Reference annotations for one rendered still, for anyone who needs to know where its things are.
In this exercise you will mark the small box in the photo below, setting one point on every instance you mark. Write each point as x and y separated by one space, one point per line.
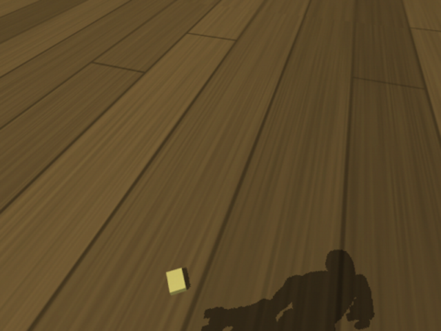
176 281

